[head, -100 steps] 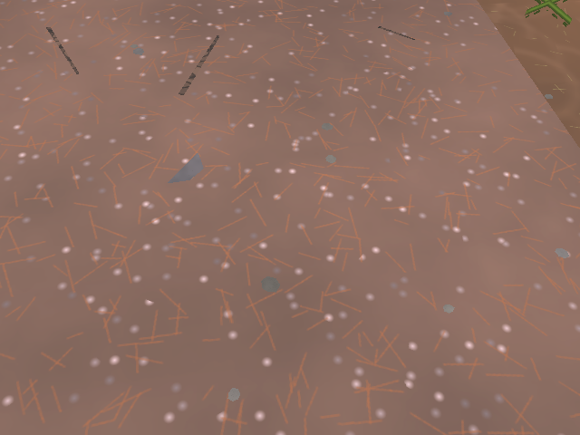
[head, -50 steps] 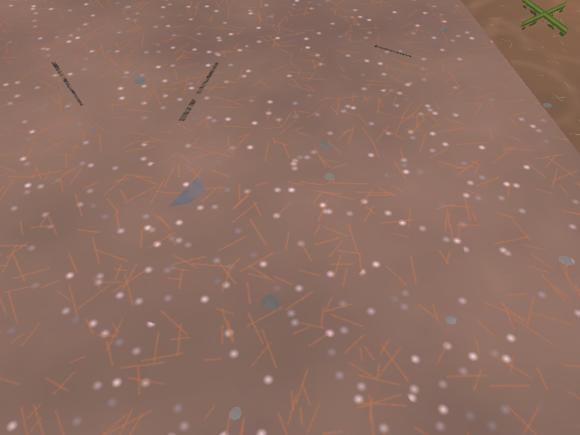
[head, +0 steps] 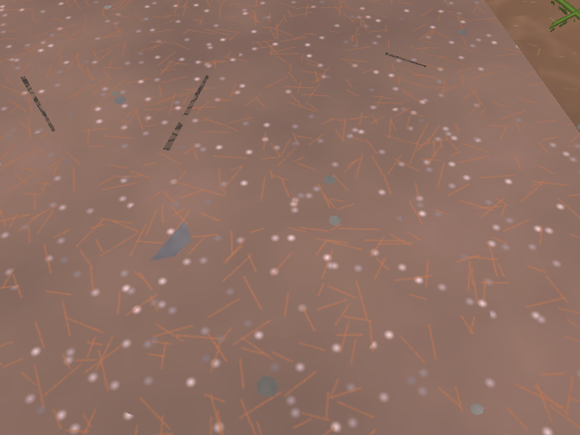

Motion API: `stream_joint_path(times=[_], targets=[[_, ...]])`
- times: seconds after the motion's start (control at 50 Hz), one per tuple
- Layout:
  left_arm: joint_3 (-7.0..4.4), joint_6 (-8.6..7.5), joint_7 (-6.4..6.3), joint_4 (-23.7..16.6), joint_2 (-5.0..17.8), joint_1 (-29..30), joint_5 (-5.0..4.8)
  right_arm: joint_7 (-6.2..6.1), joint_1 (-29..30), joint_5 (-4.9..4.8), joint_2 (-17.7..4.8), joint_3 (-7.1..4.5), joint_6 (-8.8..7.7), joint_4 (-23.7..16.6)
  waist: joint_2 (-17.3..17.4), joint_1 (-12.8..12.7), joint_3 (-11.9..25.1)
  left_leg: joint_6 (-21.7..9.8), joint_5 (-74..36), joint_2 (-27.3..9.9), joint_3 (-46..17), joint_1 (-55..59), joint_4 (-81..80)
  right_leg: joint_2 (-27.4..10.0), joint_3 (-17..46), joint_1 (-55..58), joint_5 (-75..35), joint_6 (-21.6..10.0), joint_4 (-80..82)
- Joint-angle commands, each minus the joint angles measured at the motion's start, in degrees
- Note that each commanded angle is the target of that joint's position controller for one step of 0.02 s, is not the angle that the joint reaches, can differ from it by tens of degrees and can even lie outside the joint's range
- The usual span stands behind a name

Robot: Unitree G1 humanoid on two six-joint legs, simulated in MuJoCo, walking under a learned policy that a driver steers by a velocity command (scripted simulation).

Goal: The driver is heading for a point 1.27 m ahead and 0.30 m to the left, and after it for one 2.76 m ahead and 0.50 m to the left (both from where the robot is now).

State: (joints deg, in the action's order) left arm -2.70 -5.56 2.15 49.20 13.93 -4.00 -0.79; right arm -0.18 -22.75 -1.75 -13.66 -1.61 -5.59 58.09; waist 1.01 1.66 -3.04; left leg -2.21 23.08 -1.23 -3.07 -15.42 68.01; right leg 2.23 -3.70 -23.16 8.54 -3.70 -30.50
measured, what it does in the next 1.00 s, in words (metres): walks ahead: left foot, then right foot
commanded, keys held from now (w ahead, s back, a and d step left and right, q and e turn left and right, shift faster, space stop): w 0.80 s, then w+q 0.20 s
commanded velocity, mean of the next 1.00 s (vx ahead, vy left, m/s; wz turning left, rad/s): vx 0.50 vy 0.00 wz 0.04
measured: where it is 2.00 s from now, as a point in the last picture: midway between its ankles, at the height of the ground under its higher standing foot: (233, 208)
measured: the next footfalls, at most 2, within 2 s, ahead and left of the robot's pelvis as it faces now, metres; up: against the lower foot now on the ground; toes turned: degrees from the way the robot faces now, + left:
left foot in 0.42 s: +0.43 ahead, +0.15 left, +0.00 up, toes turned +2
right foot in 0.98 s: +0.74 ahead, -0.09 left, +0.00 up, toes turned +2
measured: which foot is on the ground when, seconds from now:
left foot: up 0.00-0.40, down 0.42-0.98, up 1.00-1.00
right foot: down 0.00-0.44, up 0.46-0.96, down 0.98-1.00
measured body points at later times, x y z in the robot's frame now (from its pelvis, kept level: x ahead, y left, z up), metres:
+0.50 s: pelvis +0.29 +0.05 +0.00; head +0.33 +0.07 +0.45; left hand +0.28 +0.32 -0.15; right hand +0.47 -0.19 -0.10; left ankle +0.39 +0.14 -0.73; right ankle +0.12 -0.08 -0.66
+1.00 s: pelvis +0.57 +0.02 +0.00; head +0.60 +0.01 +0.45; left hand +0.79 +0.26 -0.09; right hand +0.53 -0.25 -0.14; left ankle +0.40 +0.14 -0.72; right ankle +0.70 -0.09 -0.73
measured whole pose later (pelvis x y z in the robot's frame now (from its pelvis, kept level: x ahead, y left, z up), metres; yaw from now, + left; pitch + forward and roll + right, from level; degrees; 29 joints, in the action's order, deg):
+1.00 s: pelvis +0.57 +0.02 +0.00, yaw +3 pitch +2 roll +1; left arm -2.2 -6.6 2.0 48.0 13.7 1.4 -0.3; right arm -0.7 -24.9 -0.7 -14.9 -3.3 -2.9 56.4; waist -0.3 4.1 -1.3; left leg -0.5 26.3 0.1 -0.7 0.5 26.4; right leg -1.4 -0.7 -27.9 3.1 -2.5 -29.0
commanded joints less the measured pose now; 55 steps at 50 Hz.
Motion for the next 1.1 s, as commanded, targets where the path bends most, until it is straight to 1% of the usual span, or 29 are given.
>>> stream_joint_path(times=[0.02, 0.06, 0.1, 0.16, 0.22, 0.3, 0.36, 0.4, 0.42, 0.44, 0.46, 0.48, 0.5, 0.52, 0.54, 0.58, 0.64, 0.7, 0.78, 0.86, 0.92, 0.96, 0.98, 1.0, 1.02, 1.04, 1.06, 1.08, 1.1], targets=[[-0.73, -1.04, 0.25, -0.3, 4.3, -3.9, 1.11, -0.65, 1.2, 0.18, -5.9, -1.95, -1.27, -5.0, -3.4, -1.3, 4.8, -1.2, -7.2, -7.0, -2.3, -18.4, 4.1, -15.7, 20.9, 15.4, 0.0, -9.6, 20.2], [-0.63, -1.35, 0.45, 1.1, 4.2, -4.5, 0.95, -0.79, -0.5, 0.55, -3.3, -1.74, 0.28, -4.9, -4.7, 0.3, 3.6, -0.6, -7.7, -7.8, -1.6, -15.3, 0.7, -14.4, 16.8, 10.1, -2.3, -10.4, 22.9], [-0.82, -1.6, -0.13, 2.6, 5.8, -6.5, 0.89, -1.0, 2.7, 0.95, -3.9, -2.05, 1.0, -6.7, -4.3, 0.6, 1.1, 0.6, -10.9, -8.4, -0.8, -18.2, -3.9, -14.0, 14.0, 8.0, -3.8, -11.1, 25.0], [-1.11, -1.25, -1.46, 3.8, 7.7, -9.9, 0.79, -0.83, 10.8, 1.63, -4.6, -2.19, 0.79, -9.8, -3.1, -1.3, -0.7, 2.0, -20.9, -8.5, -0.2, -23.6, -15.5, -13.3, 11.6, 10.5, -6.2, -10.5, 25.9], [-1.14, -0.82, -2.11, 4.7, 8.9, -13.1, 0.26, -0.06, 17.9, 1.39, -3.4, -1.53, 0.19, -11.8, -3.1, -3.7, -1.1, 2.1, -29.4, -6.0, 2.3, -20.6, -28.2, -11.6, 8.0, 11.8, -7.6, -8.5, 25.8], [-1.34, 0.05, -2.29, 7.0, 9.8, -18.3, -0.49, 1.17, 24.8, 0.68, -3.8, -1.03, -0.05, -14.4, -2.9, -6.1, -2.3, 1.6, -28.9, -4.4, 2.5, -21.5, -35.5, -14.3, 8.1, 19.7, -7.2, -8.1, 23.3], [-1.8, 1.16, -2.5, 7.7, 10.6, -19.0, -0.52, 2.17, 25.8, 0.61, -5.4, -1.3, -0.48, -16.1, -3.7, -5.0, -1.6, -0.4, -22.3, -3.6, 2.3, -21.0, -38.5, -17.2, 9.2, 26.4, -11.8, -6.9, 18.9], [-2.0, 1.86, -2.54, 7.2, 11.3, -17.0, -0.34, 2.29, 19.6, 0.6, -7.8, -2.41, -0.74, -15.0, -5.2, -0.8, 2.5, -2.3, -18.7, -0.7, 4.8, -10.7, -40.0, -16.2, 7.8, 27.1, -26.7, -5.3, 11.0], [-1.49, 2.18, -2.51, 6.9, 10.1, -16.5, 0.07, 1.95, 10.0, 0.64, -10.4, -3.92, -0.75, -12.1, -4.5, 3.5, 8.4, -4.1, -19.3, 0.6, 5.8, 2.3, -40.3, -13.0, 5.4, 24.0, -32.5, -3.8, -0.1], [-0.38, 2.09, -2.56, 5.2, 7.8, -17.3, 1.26, 1.38, -1.2, 1.31, -15.0, -5.23, -0.57, -9.8, 1.6, 6.9, 17.7, -8.0, -20.5, -9.7, -5.7, 20.6, -38.5, -9.2, 2.5, 12.2, -19.1, -1.7, -18.6], [1.8, 0.75, -1.85, 5.5, -0.2, -24.6, 0.88, 1.82, -4.2, 1.49, -18.3, -5.84, -0.17, -8.2, 17.4, 2.7, 24.4, -16.7, -7.8, -21.4, -33.3, 38.9, -45.9, 1.9, 3.2, -10.9, 19.3, 1.8, -37.6], [0.45, -0.61, -1.64, 6.0, 6.3, -21.2, -0.53, 1.9, -3.5, 1.39, -12.1, -4.13, -0.3, -9.0, 11.0, 4.6, 22.8, -14.8, -2.5, -20.5, -37.4, 37.6, -50.3, -0.6, 11.3, -17.0, 24.1, 0.7, -44.4], [-0.46, -1.47, -1.45, 4.2, 9.6, -15.6, -1.91, 1.72, 1.7, 1.39, -10.0, -3.37, -0.51, -9.9, 8.0, 3.8, 14.7, -12.4, -5.9, -18.9, -28.8, 30.3, -51.2, -3.5, 10.4, -20.3, 19.1, -0.4, -45.1], [-0.44, -1.68, -1.83, 3.5, 9.3, -12.6, -1.75, 1.7, 6.6, 1.61, -9.0, -2.93, -0.6, -11.1, 3.1, 1.9, 10.3, -11.4, -13.2, -17.0, -22.0, 22.0, -52.6, -6.7, 8.6, -18.3, 13.6, -0.3, -42.9], [-0.73, -1.45, -2.12, 3.4, 8.7, -11.1, -0.78, 1.87, 9.2, 2.0, -7.8, -2.63, -0.72, -11.4, 1.3, 0.5, 7.1, -11.1, -18.5, -15.1, -17.3, 15.4, -54.3, -8.5, 8.2, -16.2, 10.2, 0.1, -39.5], [-0.77, -0.01, -2.15, 3.8, 6.5, -12.9, -0.37, 2.15, 10.2, 2.38, -6.0, -2.13, -1.03, -11.0, 2.8, -2.2, 6.1, -10.6, -22.1, -12.3, -11.8, 9.7, -57.6, -10.3, 8.3, -10.9, 6.9, 0.6, -35.6], [-0.66, 1.35, -2.36, 3.0, 5.0, -10.8, 0.11, 1.69, 7.9, 1.95, -7.9, -2.62, -1.32, -9.5, 2.2, -2.8, 3.5, -11.6, -26.2, -11.7, -7.4, 7.3, -60.4, -10.9, 7.3, -13.3, 3.1, 2.2, -29.8], [-0.74, 1.31, -2.27, 0.8, 4.8, -4.6, 0.64, 0.73, 5.1, 1.83, -8.6, -2.8, -0.7, -8.1, 1.6, -1.4, 1.6, -10.9, -26.6, -10.9, -4.4, 8.7, -61.7, -10.8, 6.9, -17.5, -5.4, 3.5, -20.0], [-0.18, 0.67, -1.59, -1.3, 3.7, 3.3, 0.32, 0.06, 1.8, 1.35, -9.3, -2.85, -0.25, -6.5, 2.1, 1.0, -0.2, -9.1, -24.7, -9.0, -0.3, 9.1, -62.4, -8.5, 4.4, -14.4, -14.8, 3.5, -6.9], [0.02, -0.02, -0.61, -4.0, 4.2, 9.8, -0.08, -0.14, -2.4, 0.78, -9.4, -3.04, 0.76, -4.2, 2.1, 2.6, -2.3, -9.1, -25.1, -11.5, -2.4, 15.1, -59.5, -7.0, 4.9, -15.2, -12.7, 2.9, -0.7], [-0.6, -1.03, 0.14, -4.6, 6.3, 8.7, -0.15, -0.73, -1.5, 0.48, -10.7, -3.72, 1.62, -4.2, 3.2, 0.3, -1.1, -8.0, -28.4, -13.5, -5.1, 18.2, -55.2, -5.9, 5.7, -10.8, -7.9, 1.7, 2.8], [-2.11, -1.48, -0.13, -2.3, 9.0, 0.1, -0.11, -0.82, 0.7, 0.58, -10.9, -3.79, 2.1, -4.9, 4.1, -4.6, 3.9, -6.3, -40.0, -11.2, -4.3, 16.6, -46.1, -3.3, 3.4, 2.9, -5.5, 0.0, 4.7], [-3.51, -1.6, -0.67, 0.5, 12.1, -10.2, 0.36, -0.79, 1.1, 1.17, -8.9, -3.01, 2.13, -5.8, 3.0, -8.8, 11.3, -4.5, -38.2, -7.7, -2.2, 9.9, -33.8, -6.1, 5.6, 18.8, -6.8, -2.2, 2.0], [-4.92, -1.37, -1.25, 1.8, 17.6, -19.0, 1.46, -0.52, -2.9, 1.75, -3.7, -1.48, 1.53, -7.5, -7.2, -9.0, 21.1, -0.5, -19.1, -0.1, 2.2, -10.2, -12.2, -20.3, 23.8, 42.0, -3.2, -8.4, 1.7], [-4.35, -0.87, -0.96, 2.1, 16.1, -20.2, 1.18, -0.41, -6.5, 0.69, -1.2, -0.66, 0.56, -7.2, -17.5, -7.9, 27.1, 0.6, 11.8, 4.2, -2.1, -22.1, 0.3, -27.2, 43.0, 48.6, 6.0, -12.7, 10.1], [-2.97, -0.85, -1.13, 1.5, 11.0, -16.9, 0.68, -0.48, -2.1, -0.92, -7.7, -2.48, 0.17, -7.5, -12.1, -8.2, 19.1, 0.0, 9.5, 0.7, -5.4, -27.0, 5.9, -25.0, 38.0, 41.9, 11.3, -9.8, 12.3], [-2.29, -0.87, -1.29, 0.7, 8.7, -12.3, 0.35, -0.7, 1.6, -1.27, -9.1, -2.99, 0.16, -8.7, -9.4, -7.0, 12.0, -0.5, 3.9, -2.1, -3.7, -28.3, 5.7, -23.5, 29.7, 33.3, 10.3, -7.4, 13.9], [-1.76, -0.95, -1.22, 0.5, 7.0, -8.3, 0.54, -1.03, 3.3, -0.72, -8.6, -3.22, 0.45, -9.0, -6.4, -5.2, 8.1, -0.5, -0.9, -4.3, -2.9, -25.8, 3.5, -21.4, 24.0, 25.3, 6.9, -6.3, 16.2], [-1.42, -1.14, -1.11, 0.5, 5.6, -5.9, 0.95, -1.15, 3.1, -0.26, -7.5, -3.59, 1.11, -8.9, -7.0, -3.4, 5.4, -0.4, -4.3, -6.0, -3.2, -22.8, 1.0, -19.3, 18.6, 19.4, 3.9, -5.4, 18.5]])
Velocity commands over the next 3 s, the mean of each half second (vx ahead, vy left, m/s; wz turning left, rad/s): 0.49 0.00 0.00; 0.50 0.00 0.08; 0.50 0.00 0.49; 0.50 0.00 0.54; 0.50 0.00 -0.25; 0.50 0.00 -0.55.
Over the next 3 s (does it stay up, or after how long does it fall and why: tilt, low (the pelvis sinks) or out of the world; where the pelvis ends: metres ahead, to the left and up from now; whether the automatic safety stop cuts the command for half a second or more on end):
stays up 1.57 0.37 -0.01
